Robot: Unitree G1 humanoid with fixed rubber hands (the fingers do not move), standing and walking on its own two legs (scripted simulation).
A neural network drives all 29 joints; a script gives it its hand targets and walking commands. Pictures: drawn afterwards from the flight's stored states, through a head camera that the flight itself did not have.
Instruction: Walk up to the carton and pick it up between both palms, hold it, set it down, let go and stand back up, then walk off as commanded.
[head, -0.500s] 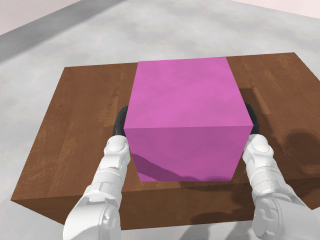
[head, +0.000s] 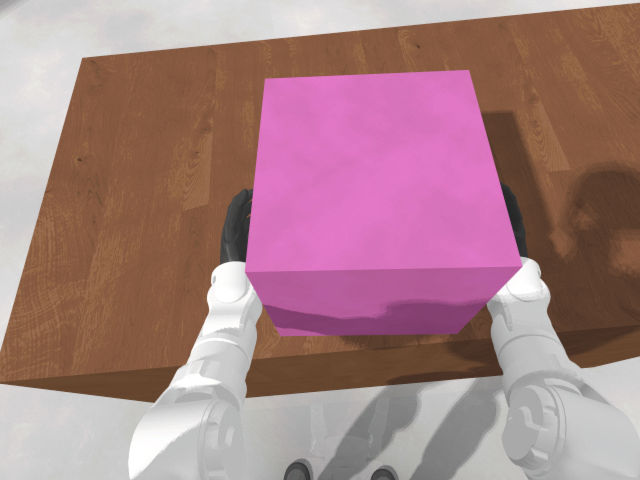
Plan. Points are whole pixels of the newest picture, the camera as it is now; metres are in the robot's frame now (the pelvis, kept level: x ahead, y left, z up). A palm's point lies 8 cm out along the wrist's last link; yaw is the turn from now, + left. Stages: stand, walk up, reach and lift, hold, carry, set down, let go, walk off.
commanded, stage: set down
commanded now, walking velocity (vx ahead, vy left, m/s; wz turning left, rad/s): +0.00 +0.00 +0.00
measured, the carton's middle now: (366, 214) +0.45 -0.02 -0.01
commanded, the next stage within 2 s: none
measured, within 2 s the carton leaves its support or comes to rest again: rests again in 0.60 s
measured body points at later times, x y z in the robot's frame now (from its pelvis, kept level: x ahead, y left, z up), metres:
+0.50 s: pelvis -0.02 -0.01 -0.01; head +0.11 -0.01 +0.42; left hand +0.40 +0.15 -0.03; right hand +0.42 -0.20 -0.02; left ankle -0.04 +0.14 -0.74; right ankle -0.05 -0.10 -0.74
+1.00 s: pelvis -0.05 +0.00 -0.02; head +0.04 +0.00 +0.42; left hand +0.39 +0.16 +0.02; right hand +0.40 -0.19 +0.02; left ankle -0.04 +0.14 -0.74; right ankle -0.05 -0.10 -0.74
